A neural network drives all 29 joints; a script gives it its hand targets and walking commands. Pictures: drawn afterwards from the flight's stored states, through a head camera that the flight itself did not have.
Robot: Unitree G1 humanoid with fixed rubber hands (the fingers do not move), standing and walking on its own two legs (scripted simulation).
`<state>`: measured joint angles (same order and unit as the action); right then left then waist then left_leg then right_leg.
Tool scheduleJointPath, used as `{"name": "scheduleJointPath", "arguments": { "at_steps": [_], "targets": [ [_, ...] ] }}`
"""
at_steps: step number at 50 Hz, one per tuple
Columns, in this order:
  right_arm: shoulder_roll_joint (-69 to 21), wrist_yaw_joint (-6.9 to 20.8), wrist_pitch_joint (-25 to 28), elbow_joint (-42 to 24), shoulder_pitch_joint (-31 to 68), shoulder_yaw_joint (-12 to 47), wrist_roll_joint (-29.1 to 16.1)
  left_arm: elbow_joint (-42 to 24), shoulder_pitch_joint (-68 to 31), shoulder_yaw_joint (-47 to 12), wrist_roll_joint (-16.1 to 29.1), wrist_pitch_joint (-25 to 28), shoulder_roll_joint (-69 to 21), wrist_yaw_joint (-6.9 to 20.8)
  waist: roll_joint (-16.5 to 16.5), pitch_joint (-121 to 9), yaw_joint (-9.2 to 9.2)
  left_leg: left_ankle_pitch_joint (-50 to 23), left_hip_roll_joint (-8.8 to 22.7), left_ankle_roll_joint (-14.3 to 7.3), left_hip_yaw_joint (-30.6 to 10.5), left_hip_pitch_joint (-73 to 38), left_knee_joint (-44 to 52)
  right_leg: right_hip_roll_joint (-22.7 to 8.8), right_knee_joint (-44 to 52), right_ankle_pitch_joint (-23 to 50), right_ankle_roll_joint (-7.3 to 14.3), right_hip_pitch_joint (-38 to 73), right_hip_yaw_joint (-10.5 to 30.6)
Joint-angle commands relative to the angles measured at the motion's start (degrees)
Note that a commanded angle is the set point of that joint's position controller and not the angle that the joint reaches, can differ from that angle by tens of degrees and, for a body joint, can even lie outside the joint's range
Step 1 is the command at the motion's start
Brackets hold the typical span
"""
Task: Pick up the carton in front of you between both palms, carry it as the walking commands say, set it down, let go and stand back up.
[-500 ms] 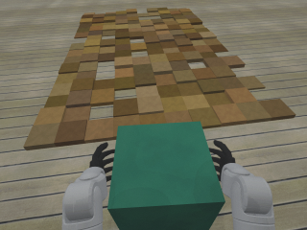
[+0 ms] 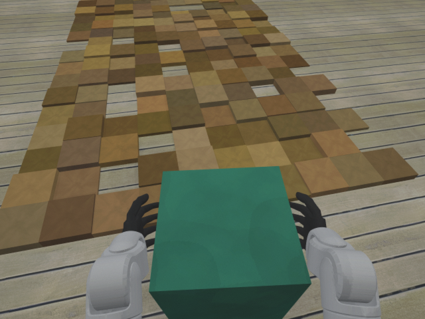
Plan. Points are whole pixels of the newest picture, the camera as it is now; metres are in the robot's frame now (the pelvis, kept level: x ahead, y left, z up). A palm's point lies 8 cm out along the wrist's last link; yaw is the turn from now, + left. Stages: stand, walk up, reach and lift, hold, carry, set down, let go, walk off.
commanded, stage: carry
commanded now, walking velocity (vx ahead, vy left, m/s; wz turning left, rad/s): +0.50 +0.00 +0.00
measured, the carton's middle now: (224, 251) +0.27 -0.01 -0.01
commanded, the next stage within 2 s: none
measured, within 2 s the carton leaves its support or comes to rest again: neither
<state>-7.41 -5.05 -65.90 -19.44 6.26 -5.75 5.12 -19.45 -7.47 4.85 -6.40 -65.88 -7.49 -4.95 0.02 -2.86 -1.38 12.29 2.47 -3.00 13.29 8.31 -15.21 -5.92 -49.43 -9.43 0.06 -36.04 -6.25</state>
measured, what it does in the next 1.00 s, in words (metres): walks ahead: right foot, then left foot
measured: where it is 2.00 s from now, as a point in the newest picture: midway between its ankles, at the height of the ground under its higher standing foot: (203, 153)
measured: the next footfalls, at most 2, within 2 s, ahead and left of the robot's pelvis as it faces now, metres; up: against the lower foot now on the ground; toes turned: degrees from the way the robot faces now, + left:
right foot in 0.20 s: +0.33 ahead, -0.12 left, +0.00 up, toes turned -10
left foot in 0.68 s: +0.64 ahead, +0.07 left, +0.00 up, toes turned +9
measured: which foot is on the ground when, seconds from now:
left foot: down 0.00-0.22, up 0.24-0.66, down 0.68-1.00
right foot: up 0.00-0.18, down 0.20-0.70, up 0.72-1.00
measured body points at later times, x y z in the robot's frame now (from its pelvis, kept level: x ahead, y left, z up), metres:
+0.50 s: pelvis +0.33 -0.05 -0.01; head +0.36 -0.06 +0.44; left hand +0.66 +0.13 +0.14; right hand +0.68 -0.18 +0.13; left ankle +0.40 +0.11 -0.69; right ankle +0.29 -0.11 -0.75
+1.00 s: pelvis +0.66 +0.00 -0.01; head +0.77 +0.02 +0.42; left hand +1.07 +0.15 +0.11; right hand +1.06 -0.15 +0.11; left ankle +0.60 +0.06 -0.75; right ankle +0.74 -0.13 -0.66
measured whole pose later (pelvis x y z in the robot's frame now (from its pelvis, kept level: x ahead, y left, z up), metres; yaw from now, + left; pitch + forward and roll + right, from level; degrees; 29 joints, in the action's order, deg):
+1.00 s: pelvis +0.66 +0.00 -0.01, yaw +2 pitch +6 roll -1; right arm -3.9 -8.3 -73.3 -10.0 44.2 -17.5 3.0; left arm -9.9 -46.1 17.6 -4.3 -74.1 -2.9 -7.5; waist 0.7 8.1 -2.9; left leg 18.6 -0.2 -4.6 7.8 14.2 -26.2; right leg -2.7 -65.2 -17.8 2.8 -46.2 -3.0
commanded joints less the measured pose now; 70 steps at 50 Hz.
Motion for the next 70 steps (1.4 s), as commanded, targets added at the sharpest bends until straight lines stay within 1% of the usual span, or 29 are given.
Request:
{"name": "scheduleJointPath", "arguments": {
  "at_steps": [1,6,9,10,11,12,13,15,16,24,30,33,34,35,36,37,39,40,49,52,54,55,56,57,58,59,61,64,70],
  "targets": [
    [-52.18,16.23,0.26,-6.38,26.06,42.27,-23.44,-3.88,-21.98,-41.94,20.60,0.54,-54.39,12.87,-8.05,-12.23,0.41,-19.01,11.98,-3.93,-7.59,-14.83,4.87,0.99,10.25,4.83,-0.29,-2.35,-3.02],
    [-46.79,14.52,-2.10,-12.06,28.90,40.86,-23.22,-11.17,-27.03,-41.35,23.18,-2.50,-48.85,12.77,-9.11,-7.93,0.13,-23.67,11.77,-2.70,-4.14,-15.28,3.64,2.12,20.00,9.65,1.85,4.68,-5.80],
    [-42.57,13.20,-4.74,-13.87,31.17,39.96,-22.77,-11.66,-27.77,-39.16,23.82,-5.22,-44.12,12.63,-6.56,-13.45,1.84,-33.67,8.01,0.23,1.17,-11.85,-14.41,7.61,23.98,3.92,2.53,24.11,-10.57],
    [-40.57,12.80,-5.69,-14.06,32.64,39.46,-22.74,-11.57,-28.50,-38.23,23.78,-6.12,-42.31,12.62,-2.56,-17.61,2.76,-22.89,6.36,1.22,0.80,-3.49,-25.94,3.10,23.36,-0.77,2.58,36.27,-4.93],
    [-39.97,12.33,-6.92,-15.28,35.01,39.87,-23.29,-10.29,-30.17,-36.84,23.28,-6.71,-39.67,12.67,11.52,-23.95,3.37,-6.79,0.97,3.75,-1.85,14.32,-44.72,-14.35,28.45,-13.69,10.62,50.89,23.01],
    [-38.54,12.20,-7.78,-15.14,37.73,39.54,-23.56,-8.97,-30.28,-36.65,23.83,-7.20,-40.08,12.55,18.93,-22.16,4.75,15.06,-4.33,3.59,-6.22,26.73,-55.00,-18.60,36.94,-9.21,14.52,53.34,37.44],
    [-39.95,11.99,-8.10,-13.62,39.78,39.74,-23.87,-10.39,-33.12,-36.60,24.46,-7.85,-39.94,12.42,14.49,-20.79,3.56,14.80,-0.75,1.70,-11.92,29.98,-61.38,-17.88,35.41,-0.43,13.65,51.69,31.20],
    [-41.65,11.77,-8.31,-12.25,44.04,38.92,-24.39,-11.07,-39.13,-37.38,25.51,-8.42,-41.73,12.21,4.05,-20.29,3.10,8.77,3.39,0.08,-13.51,29.46,-58.03,-14.50,32.34,12.47,10.39,45.11,19.52],
    [-41.95,11.56,-8.34,-11.31,45.46,38.59,-24.38,-11.20,-41.85,-37.83,26.09,-8.59,-41.99,12.19,3.31,-20.22,2.74,6.30,4.52,0.29,-13.81,27.64,-53.88,-13.21,33.14,12.22,8.68,42.22,15.51],
    [-40.35,9.24,-9.78,2.83,60.26,35.46,-23.16,3.46,-57.18,-34.34,28.08,-9.99,-39.44,12.31,7.20,-16.04,3.36,-3.30,2.54,1.96,-7.96,32.61,-35.21,-8.79,35.16,10.42,10.35,39.95,4.55],
    [-43.82,9.55,-10.13,12.61,73.34,31.41,-25.82,13.53,-69.18,-29.74,27.99,-10.04,-42.88,11.30,9.21,-13.22,4.29,-9.20,-0.46,-0.78,-4.10,26.47,-19.89,-6.41,29.69,21.18,8.86,41.11,-0.62],
    [-45.35,9.80,-9.96,17.37,78.59,28.18,-26.85,17.29,-75.39,-27.82,28.36,-9.92,-45.39,10.59,6.86,-18.59,-0.13,-8.52,-5.22,-2.07,0.22,8.06,-13.09,-3.89,13.71,33.07,5.29,38.04,-5.45],
    [-45.52,10.00,-9.85,19.21,78.98,26.88,-27.03,18.25,-77.53,-27.36,28.46,-9.93,-46.20,10.37,1.60,-23.90,-2.46,-6.86,-3.50,-1.95,-1.95,-6.00,-12.90,-1.19,1.51,23.83,3.84,31.07,-5.68],
    [-45.81,10.17,-9.88,20.42,78.90,25.49,-27.27,19.56,-79.03,-26.59,28.48,-10.02,-46.65,10.18,-7.92,-26.53,-3.67,-6.96,9.90,-2.55,-21.18,-15.69,-13.62,1.25,-11.24,3.97,2.34,19.23,-3.15],
    [-45.43,10.17,-9.45,21.44,80.38,24.23,-26.71,20.43,-80.10,-25.71,28.32,-10.17,-48.63,9.91,-22.77,-31.97,-3.16,-4.85,19.69,-11.62,-46.74,-29.32,-5.51,10.48,-26.20,-18.96,0.88,0.52,2.30],
    [-48.51,10.40,-9.39,20.75,82.53,24.35,-27.68,19.70,-83.08,-24.99,27.98,-9.86,-49.16,9.43,-17.99,-31.91,-2.34,-4.80,19.69,-12.54,-45.52,-29.92,-4.93,7.02,-32.46,-18.03,2.43,-4.36,7.30],
    [-53.07,10.78,-8.64,15.58,88.15,25.05,-29.84,16.97,-86.37,-25.00,28.32,-9.33,-53.03,8.62,-6.96,-27.79,-2.97,-19.25,15.98,-10.41,-34.49,-24.68,-8.84,4.28,-33.15,-14.17,3.55,-7.97,6.98],
    [-54.41,10.68,-8.48,12.83,90.39,25.48,-30.60,16.30,-85.90,-24.25,27.72,-9.06,-53.78,8.17,-4.76,-28.00,-2.65,-22.49,15.07,-9.75,-30.72,-23.63,-9.39,3.34,-31.45,-12.85,3.58,-8.76,6.95],
    [-49.19,9.58,-7.26,1.10,82.15,29.75,-26.57,6.78,-75.55,-28.06,21.28,-7.06,-48.83,6.12,-7.47,-28.24,-3.66,-40.21,10.62,-9.26,-17.67,-29.91,-11.94,3.95,-14.47,-6.96,2.88,-16.72,1.14],
    [-46.27,10.25,-7.69,2.63,79.34,31.20,-26.12,6.48,-74.12,-29.54,21.16,-7.51,-45.80,6.63,-7.12,-23.74,-2.89,-42.58,6.89,-7.32,-12.01,-23.31,-10.62,6.83,7.21,0.02,2.84,-5.82,-3.50],
    [-45.42,10.69,-8.16,5.21,78.12,31.92,-26.08,8.75,-72.69,-30.01,21.61,-8.25,-44.57,7.44,-10.33,-24.08,0.14,-57.63,6.61,-4.95,-8.73,-17.49,-15.90,11.86,14.93,3.47,4.15,9.79,-9.32],
    [-45.12,10.90,-8.40,6.81,77.67,32.03,-25.99,10.27,-72.27,-30.10,21.92,-8.42,-44.54,8.00,-9.90,-28.00,3.84,-58.17,6.48,-2.37,-5.45,-13.39,-26.12,11.30,20.57,9.91,5.48,23.17,-8.16],
    [-44.89,11.11,-8.54,8.19,78.33,32.03,-25.84,11.47,-71.55,-29.72,22.68,-8.53,-45.04,8.67,-6.59,-31.64,6.24,-42.50,4.91,-0.76,-6.54,-4.04,-35.02,6.22,21.31,11.64,6.12,36.52,-0.99],
    [-46.59,11.35,-8.81,8.52,78.25,31.27,-25.91,13.38,-71.59,-29.31,22.54,-8.11,-44.46,9.12,11.89,-41.00,6.27,-10.00,-2.34,1.97,-9.24,15.31,-52.77,-11.88,20.07,18.49,15.42,55.58,28.96],
    [-45.68,11.52,-9.10,9.63,79.38,31.11,-25.71,15.02,-71.22,-29.40,23.99,-8.06,-46.79,9.53,18.92,-41.27,7.42,14.65,-8.52,1.54,-12.83,23.93,-65.85,-14.42,24.15,24.22,20.99,59.05,39.53],
    [-47.68,11.44,-8.71,10.64,80.52,31.17,-25.70,13.53,-72.79,-30.01,25.31,-8.09,-48.36,10.05,14.45,-37.70,6.86,14.88,-5.67,0.33,-17.08,30.70,-71.74,-13.24,21.94,28.33,20.03,58.99,34.37],
    [-49.03,10.71,-8.04,9.63,82.76,29.94,-24.98,9.79,-79.52,-31.90,28.95,-7.80,-52.87,10.88,3.93,-30.79,6.98,13.03,-2.46,-0.32,-16.28,38.26,-68.19,-10.53,20.13,29.96,14.88,55.29,26.37],
    [-48.21,8.88,-7.64,9.45,80.86,28.15,-22.22,5.67,-83.78,-32.80,32.31,-7.84,-54.45,11.25,2.97,-29.58,6.24,10.46,-1.33,-0.14,-15.17,37.74,-59.90,-9.07,22.38,24.21,12.22,51.89,22.57],
    [-44.24,6.90,-8.57,13.85,77.08,26.14,-17.60,10.85,-81.67,-30.30,32.14,-9.50,-50.96,12.13,7.02,-25.51,5.86,5.15,-1.25,0.65,-10.11,35.94,-38.81,-7.28,24.79,28.39,12.91,46.59,14.07]
  ]
}}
